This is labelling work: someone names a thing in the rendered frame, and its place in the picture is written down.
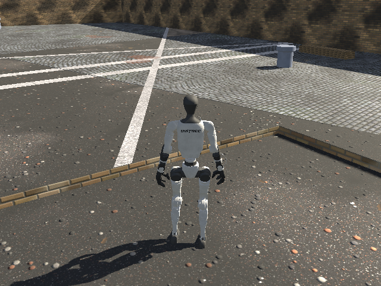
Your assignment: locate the humanoid robot head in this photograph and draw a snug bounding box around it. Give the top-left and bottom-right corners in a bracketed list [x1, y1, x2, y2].
[180, 95, 201, 123]

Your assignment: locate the left robot upper arm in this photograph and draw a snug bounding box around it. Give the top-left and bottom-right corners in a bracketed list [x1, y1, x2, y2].
[163, 120, 178, 154]

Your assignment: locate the left robot hand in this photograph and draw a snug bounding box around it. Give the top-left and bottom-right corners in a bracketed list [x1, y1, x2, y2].
[156, 171, 170, 187]

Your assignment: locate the right robot upper arm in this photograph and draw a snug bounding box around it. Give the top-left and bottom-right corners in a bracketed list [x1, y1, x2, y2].
[203, 120, 218, 153]

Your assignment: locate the robot right shin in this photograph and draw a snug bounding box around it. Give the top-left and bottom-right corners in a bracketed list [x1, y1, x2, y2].
[199, 200, 208, 240]

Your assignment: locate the right robot forearm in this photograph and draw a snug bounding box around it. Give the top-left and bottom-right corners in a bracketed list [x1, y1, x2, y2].
[213, 144, 224, 171]

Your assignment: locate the right robot hand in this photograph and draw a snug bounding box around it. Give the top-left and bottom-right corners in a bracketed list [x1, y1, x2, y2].
[212, 169, 226, 185]

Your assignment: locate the left robot forearm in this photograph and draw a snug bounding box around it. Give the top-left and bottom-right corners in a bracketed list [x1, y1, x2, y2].
[157, 145, 169, 173]

